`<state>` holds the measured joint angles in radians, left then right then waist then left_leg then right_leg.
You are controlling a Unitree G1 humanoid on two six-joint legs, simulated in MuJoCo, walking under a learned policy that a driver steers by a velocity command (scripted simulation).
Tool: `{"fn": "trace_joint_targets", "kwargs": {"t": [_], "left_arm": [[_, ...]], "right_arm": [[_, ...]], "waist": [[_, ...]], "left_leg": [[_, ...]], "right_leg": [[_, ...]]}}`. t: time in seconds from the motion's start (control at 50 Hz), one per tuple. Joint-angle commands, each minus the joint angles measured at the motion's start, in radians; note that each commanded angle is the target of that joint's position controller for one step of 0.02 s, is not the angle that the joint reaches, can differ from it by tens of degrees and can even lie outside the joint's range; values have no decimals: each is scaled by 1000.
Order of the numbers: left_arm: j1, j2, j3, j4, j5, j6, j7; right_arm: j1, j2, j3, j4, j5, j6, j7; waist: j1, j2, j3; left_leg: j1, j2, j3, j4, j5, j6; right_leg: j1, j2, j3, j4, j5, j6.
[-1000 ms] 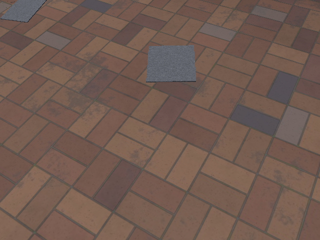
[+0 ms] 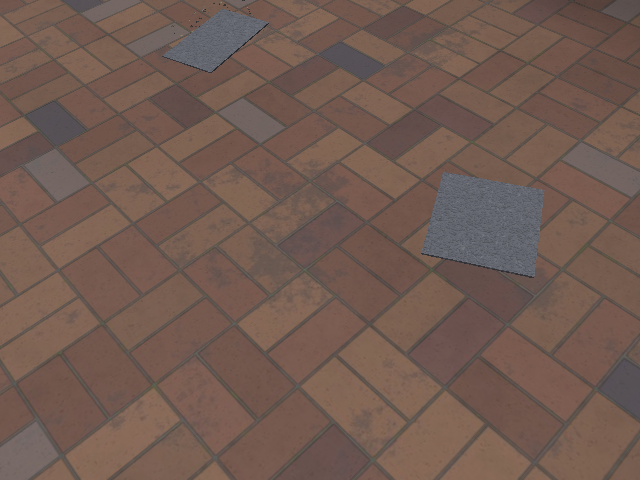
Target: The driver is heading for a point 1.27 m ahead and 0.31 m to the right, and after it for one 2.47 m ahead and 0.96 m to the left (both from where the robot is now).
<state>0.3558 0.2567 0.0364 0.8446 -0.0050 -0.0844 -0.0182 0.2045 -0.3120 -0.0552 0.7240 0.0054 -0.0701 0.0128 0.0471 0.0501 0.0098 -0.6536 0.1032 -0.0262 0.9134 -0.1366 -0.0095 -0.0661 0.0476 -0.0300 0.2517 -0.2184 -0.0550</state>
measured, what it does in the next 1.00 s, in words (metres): walks ahead: left foot, then right foot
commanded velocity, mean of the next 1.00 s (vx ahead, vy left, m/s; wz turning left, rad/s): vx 0.49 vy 0.00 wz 0.01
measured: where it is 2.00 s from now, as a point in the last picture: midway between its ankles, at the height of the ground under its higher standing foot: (377, 241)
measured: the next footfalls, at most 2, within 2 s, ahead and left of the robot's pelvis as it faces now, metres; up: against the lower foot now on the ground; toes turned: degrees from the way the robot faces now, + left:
left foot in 0.24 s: +0.33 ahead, +0.13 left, +0.00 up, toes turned +1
right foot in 0.76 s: +0.61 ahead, -0.11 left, +0.00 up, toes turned -2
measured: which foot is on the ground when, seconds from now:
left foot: up 0.00-0.22, down 0.24-0.78, up 0.80-1.00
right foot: down 0.00-0.24, up 0.26-0.74, down 0.76-1.00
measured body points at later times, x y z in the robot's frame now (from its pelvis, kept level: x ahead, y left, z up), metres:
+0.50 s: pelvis +0.29 +0.05 +0.00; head +0.31 +0.06 +0.45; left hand +0.45 +0.32 -0.11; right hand +0.34 -0.23 -0.12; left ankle +0.29 +0.13 -0.75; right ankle +0.37 -0.12 -0.68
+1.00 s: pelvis +0.57 -0.03 +0.00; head +0.59 -0.04 +0.45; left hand +0.63 +0.25 -0.12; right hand +0.70 -0.30 -0.12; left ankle +0.63 +0.15 -0.67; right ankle +0.57 -0.11 -0.75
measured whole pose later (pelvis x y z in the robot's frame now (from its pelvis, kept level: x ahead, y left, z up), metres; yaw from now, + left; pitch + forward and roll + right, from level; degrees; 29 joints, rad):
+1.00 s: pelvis +0.57 -0.03 +0.00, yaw +0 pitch +1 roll -1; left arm 0.31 0.27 0.04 0.83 0.00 -0.09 -0.03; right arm 0.20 -0.31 -0.05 0.79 0.01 -0.06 0.00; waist 0.04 0.05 0.02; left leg -0.61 0.11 -0.04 1.01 -0.22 0.00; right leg -0.18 0.05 -0.05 0.31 -0.16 -0.07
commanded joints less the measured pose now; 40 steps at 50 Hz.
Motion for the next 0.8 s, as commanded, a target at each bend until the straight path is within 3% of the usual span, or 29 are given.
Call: {"fn": "trace_joint_targets", "kwargs": {"t": [0.02,0.08,0.14,0.18,0.2,0.22,0.24,0.26,0.28,0.3,0.32,0.34,0.36,0.42,0.46,0.56,0.62,0.66,0.72,0.74,0.76,0.78,0.8], "left_arm": [[-41,181,41,-63,-7,-13,14],[33,197,45,-35,-15,-4,20],[54,204,50,-14,-21,13,24],[45,222,57,-12,-19,24,29],[34,233,61,-14,-15,31,31],[22,223,55,-18,-11,39,35],[35,180,35,-41,10,38,38],[192,32,-9,-58,8,17,23],[116,138,12,-41,-16,-6,15],[5,191,28,-81,-43,-20,9],[-56,182,23,-99,-38,-27,12],[-85,173,26,-103,-20,-26,14],[-62,166,30,-98,-13,-16,14],[-28,116,20,-88,-7,16,18],[-98,107,15,-114,3,23,22],[-273,80,2,-155,0,4,7],[-358,87,3,-184,-10,-4,-7],[-387,100,7,-203,-11,-8,-19],[-320,133,21,-194,-8,-13,-27],[-211,161,39,-163,-6,-14,-23],[-49,215,64,-120,-1,-12,-13],[67,324,88,-107,15,-6,-6],[107,276,78,-90,-1,1,-10]], "right_arm": [[-116,-15,5,-99,1,-21,6],[-214,-8,11,-130,10,-30,23],[-247,-30,4,-152,14,-35,38],[-199,-62,-9,-145,10,-34,41],[-121,-90,-24,-126,9,-31,36],[27,-128,-46,-84,9,-27,27],[199,-186,-62,-51,-1,-20,14],[241,-268,-77,-31,-8,-20,18],[247,-157,-52,-34,4,-19,18],[170,-129,-39,-37,4,-19,14],[105,-114,-33,-43,1,-19,12],[56,-92,-27,-44,-7,-20,15],[31,-71,-20,-47,-18,-25,16],[19,-78,-25,-24,-4,-44,19],[34,-102,-32,-3,-3,-47,11],[94,-133,-36,34,5,-32,-4],[157,-150,-40,69,13,-19,-5],[174,-155,-43,86,16,-7,-8],[157,-170,-48,97,18,11,-16],[138,-165,-45,95,16,18,-19],[146,-125,-28,86,4,19,-22],[251,-31,4,54,-9,2,-17],[253,-23,10,66,2,-18,-12]], "waist": [[4,-119,52],[40,-112,75],[21,-119,81],[-22,-139,35],[-69,-153,-25],[-149,-139,-121],[-208,-62,-268],[-112,222,-420],[-168,154,-417],[-160,103,-232],[-129,8,-142],[-97,-24,-73],[-60,3,-62],[-20,17,-35],[-30,5,6],[-94,-9,42],[-128,-5,54],[-126,4,59],[-71,29,16],[-8,21,-49],[57,-10,-173],[41,-212,-338],[56,-329,-411]], "left_leg": [[-7,-14,29,-204,167,-14],[35,-44,44,-336,249,-1],[20,-54,22,-402,194,39],[101,-84,38,-410,111,70],[214,-115,64,-410,77,93],[423,-132,85,-432,103,125],[752,25,-81,-370,134,181],[1099,276,-600,-457,-108,360],[1082,274,-727,-580,-230,345],[944,242,-563,-605,-194,299],[792,203,-445,-625,-88,274],[663,165,-358,-653,21,264],[584,138,-302,-682,79,258],[471,118,-209,-760,134,278],[449,112,-160,-792,150,282],[475,60,-44,-800,141,227],[557,96,-55,-770,118,220],[636,131,-70,-729,144,208],[707,149,-73,-620,334,175],[691,110,-37,-487,479,152],[586,55,7,-271,443,118],[215,-72,60,119,89,47],[1,-167,-42,315,-438,23]], "right_leg": [[-44,-207,102,-133,307,-140],[-6,-235,101,-136,281,-139],[113,-289,110,-84,366,-120],[173,-301,104,5,580,-100],[183,-289,90,111,754,-89],[134,-245,53,296,830,-62],[-82,-200,35,586,567,-33],[-489,3,56,963,-216,29],[-605,-14,182,1073,-355,21],[-677,-66,158,1091,-287,12],[-655,-117,128,1040,-196,11],[-625,-148,113,976,-141,19],[-562,-176,121,943,-101,24],[-510,-197,104,856,-66,54],[-561,-206,96,760,14,78],[-532,-166,53,427,297,83],[-533,-143,46,335,315,71],[-554,-134,55,291,256,46],[-448,-99,28,247,145,1],[-293,-67,-4,219,149,-24],[-37,-108,33,252,179,-64],[367,-365,419,265,117,-206],[467,-445,759,82,-70,-279]]}}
